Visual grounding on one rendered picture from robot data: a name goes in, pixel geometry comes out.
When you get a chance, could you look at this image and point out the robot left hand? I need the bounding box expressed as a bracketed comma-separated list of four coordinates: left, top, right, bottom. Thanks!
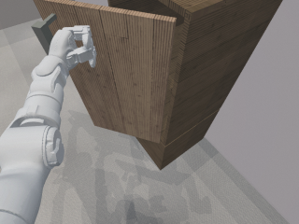
[49, 25, 97, 71]

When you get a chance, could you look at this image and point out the cupboard door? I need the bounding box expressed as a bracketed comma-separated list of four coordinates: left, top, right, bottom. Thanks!
[34, 0, 177, 144]

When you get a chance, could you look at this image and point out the handle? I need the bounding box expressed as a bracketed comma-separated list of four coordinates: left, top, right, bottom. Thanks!
[31, 13, 57, 55]

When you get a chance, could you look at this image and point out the left robot forearm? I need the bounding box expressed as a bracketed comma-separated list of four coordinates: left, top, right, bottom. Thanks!
[0, 55, 69, 169]

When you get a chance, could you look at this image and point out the left robot upper arm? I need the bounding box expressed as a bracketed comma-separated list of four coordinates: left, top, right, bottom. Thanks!
[0, 125, 64, 224]

